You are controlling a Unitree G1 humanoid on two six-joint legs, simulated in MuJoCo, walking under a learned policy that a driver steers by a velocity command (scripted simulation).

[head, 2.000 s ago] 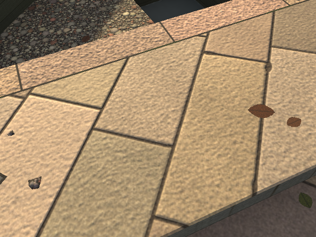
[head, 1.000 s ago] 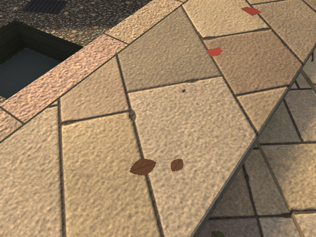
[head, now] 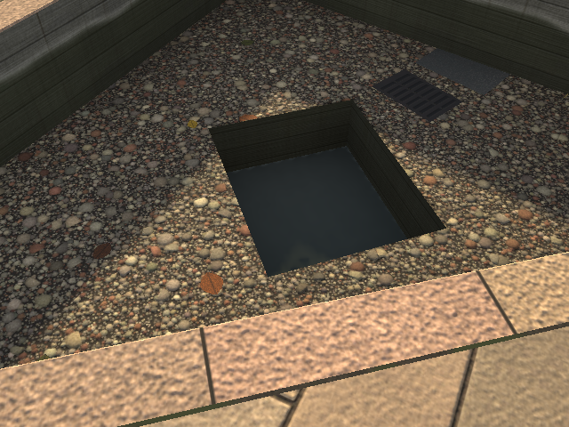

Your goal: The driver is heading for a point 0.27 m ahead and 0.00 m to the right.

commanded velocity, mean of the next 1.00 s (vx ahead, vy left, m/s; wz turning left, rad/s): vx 0.14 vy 0.00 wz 0.16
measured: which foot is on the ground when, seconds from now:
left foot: up 0.00-0.10, down 0.12-1.00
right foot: down 0.00-0.12, up 0.14-0.46, down 0.48-1.00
